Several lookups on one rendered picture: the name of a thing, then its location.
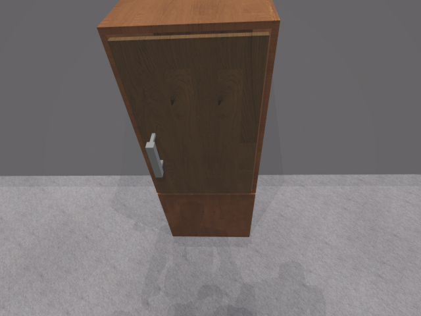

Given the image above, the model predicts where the cupboard door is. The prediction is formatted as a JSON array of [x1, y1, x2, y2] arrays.
[[108, 32, 270, 194]]

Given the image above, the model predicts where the handle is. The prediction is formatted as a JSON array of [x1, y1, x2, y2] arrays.
[[145, 133, 164, 178]]

